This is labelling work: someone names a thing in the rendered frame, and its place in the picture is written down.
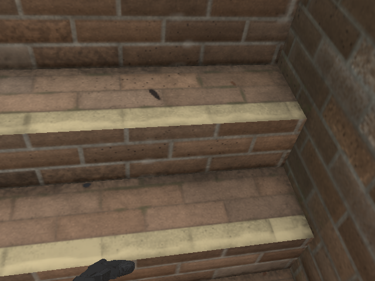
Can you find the left robot hand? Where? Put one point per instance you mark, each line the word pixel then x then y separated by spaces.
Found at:
pixel 104 270

